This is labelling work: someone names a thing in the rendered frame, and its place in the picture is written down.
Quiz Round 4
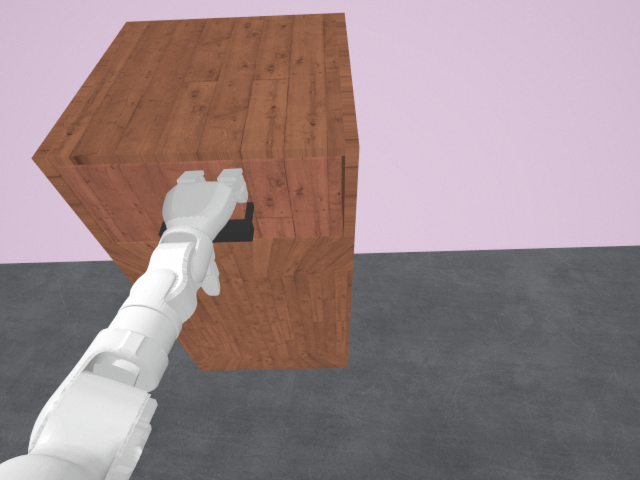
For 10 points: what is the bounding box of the left robot forearm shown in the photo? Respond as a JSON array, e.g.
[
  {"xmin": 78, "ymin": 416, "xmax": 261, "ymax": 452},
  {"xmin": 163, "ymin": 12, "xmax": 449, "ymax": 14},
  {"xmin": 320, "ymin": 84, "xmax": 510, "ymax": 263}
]
[{"xmin": 28, "ymin": 226, "xmax": 213, "ymax": 454}]

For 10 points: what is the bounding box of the drawer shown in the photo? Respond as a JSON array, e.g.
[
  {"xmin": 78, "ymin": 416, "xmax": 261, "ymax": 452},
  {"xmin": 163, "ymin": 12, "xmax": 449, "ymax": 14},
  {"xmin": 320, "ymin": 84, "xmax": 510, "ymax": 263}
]
[{"xmin": 57, "ymin": 156, "xmax": 342, "ymax": 242}]

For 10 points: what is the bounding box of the robot left hand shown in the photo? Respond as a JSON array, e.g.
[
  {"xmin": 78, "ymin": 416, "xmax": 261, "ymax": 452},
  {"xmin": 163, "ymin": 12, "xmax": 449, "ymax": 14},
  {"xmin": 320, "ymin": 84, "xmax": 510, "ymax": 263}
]
[{"xmin": 162, "ymin": 168, "xmax": 248, "ymax": 296}]

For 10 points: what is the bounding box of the left robot upper arm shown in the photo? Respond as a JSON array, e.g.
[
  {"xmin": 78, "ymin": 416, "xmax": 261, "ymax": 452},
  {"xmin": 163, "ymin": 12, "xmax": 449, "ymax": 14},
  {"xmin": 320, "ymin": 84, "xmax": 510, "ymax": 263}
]
[{"xmin": 0, "ymin": 371, "xmax": 158, "ymax": 480}]

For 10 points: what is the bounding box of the handle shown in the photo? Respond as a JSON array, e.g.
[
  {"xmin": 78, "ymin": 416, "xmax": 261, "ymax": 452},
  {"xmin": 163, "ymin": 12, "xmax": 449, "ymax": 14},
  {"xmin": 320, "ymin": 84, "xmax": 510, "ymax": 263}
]
[{"xmin": 159, "ymin": 202, "xmax": 254, "ymax": 243}]

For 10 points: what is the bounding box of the cabinet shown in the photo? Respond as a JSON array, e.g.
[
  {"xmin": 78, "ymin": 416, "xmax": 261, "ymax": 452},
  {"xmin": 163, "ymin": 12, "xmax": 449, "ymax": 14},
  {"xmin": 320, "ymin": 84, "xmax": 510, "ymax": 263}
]
[{"xmin": 31, "ymin": 13, "xmax": 359, "ymax": 371}]

